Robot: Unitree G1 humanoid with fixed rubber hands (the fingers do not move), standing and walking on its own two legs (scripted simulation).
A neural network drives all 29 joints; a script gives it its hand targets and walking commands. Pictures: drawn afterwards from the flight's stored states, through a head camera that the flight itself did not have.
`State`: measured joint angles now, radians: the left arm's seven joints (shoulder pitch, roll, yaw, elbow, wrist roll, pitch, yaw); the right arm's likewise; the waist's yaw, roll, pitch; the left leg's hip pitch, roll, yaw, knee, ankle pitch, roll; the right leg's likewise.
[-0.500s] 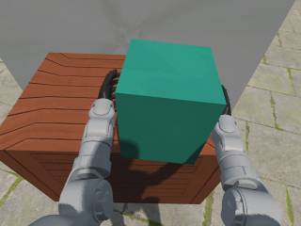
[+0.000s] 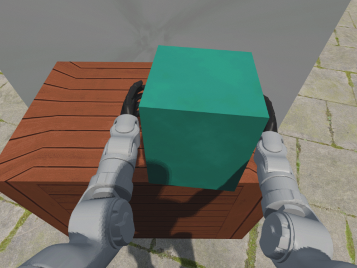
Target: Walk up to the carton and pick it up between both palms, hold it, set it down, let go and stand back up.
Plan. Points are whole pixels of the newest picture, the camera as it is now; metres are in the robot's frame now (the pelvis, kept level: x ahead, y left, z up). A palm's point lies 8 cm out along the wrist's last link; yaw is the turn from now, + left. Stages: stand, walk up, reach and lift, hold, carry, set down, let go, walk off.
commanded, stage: set down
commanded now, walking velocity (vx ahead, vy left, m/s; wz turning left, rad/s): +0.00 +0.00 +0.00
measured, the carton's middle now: (197, 120) +0.43 -0.06 +0.07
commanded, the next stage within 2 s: none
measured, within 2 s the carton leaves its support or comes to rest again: neither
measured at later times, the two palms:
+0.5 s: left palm (132, 116) +0.45 +0.10 +0.08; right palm (260, 130) +0.40 -0.21 +0.06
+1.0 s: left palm (136, 118) +0.46 +0.09 +0.06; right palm (261, 133) +0.40 -0.22 +0.05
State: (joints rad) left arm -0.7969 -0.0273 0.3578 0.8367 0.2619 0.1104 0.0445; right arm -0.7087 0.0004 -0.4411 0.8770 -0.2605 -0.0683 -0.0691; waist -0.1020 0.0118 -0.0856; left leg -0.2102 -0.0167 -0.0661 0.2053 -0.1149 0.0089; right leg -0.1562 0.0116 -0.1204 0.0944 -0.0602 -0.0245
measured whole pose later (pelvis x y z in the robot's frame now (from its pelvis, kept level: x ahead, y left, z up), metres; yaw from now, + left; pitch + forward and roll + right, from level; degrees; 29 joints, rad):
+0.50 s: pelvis +0.01 +0.00 +0.00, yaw +0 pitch +14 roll -1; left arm -0.84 -0.01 0.37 0.95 0.27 0.03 0.05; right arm -0.72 0.03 -0.54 0.87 -0.36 -0.09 -0.05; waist -0.10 0.03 -0.14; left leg -0.32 -0.02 -0.07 0.19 -0.10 0.01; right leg -0.27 0.01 -0.12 0.09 -0.05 -0.02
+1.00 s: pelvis +0.01 +0.00 +0.00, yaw +0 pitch +17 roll -1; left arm -0.87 0.00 0.39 1.03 0.28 -0.05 0.06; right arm -0.74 0.03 -0.59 0.88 -0.40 -0.12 -0.04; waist -0.10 0.04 -0.16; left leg -0.39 -0.02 -0.06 0.19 -0.09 0.01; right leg -0.34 0.01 -0.10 0.09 -0.04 -0.02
